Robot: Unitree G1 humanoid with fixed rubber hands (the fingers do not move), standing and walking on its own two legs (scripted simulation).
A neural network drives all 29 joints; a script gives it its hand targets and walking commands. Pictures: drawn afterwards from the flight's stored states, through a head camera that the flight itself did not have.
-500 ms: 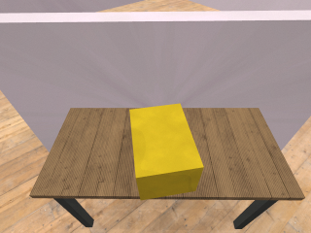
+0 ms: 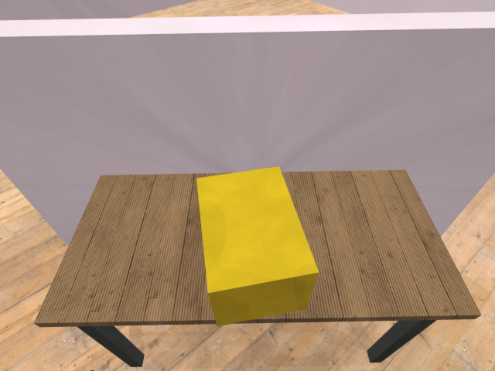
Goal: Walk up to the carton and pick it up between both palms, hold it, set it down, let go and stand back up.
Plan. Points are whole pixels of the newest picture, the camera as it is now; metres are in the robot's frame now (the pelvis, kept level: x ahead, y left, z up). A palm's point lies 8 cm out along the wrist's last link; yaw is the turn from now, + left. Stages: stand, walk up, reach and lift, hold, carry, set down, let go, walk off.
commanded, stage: walk up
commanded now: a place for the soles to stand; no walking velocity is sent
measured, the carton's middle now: (250, 241) +0.43 +0.03 -0.12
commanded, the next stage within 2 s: reach and lift in 0.20 s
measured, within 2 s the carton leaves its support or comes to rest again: neither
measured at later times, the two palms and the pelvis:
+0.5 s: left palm (103, 363) +0.18 +0.27 -0.09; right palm out of the picture +0.16 -0.30 -0.09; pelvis +0.00 -0.01 -0.02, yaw +2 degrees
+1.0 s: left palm out of the picture +0.15 +0.24 -0.08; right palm out of the picture +0.16 -0.28 -0.08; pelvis +0.00 -0.02 -0.01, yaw +2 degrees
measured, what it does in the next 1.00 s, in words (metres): stands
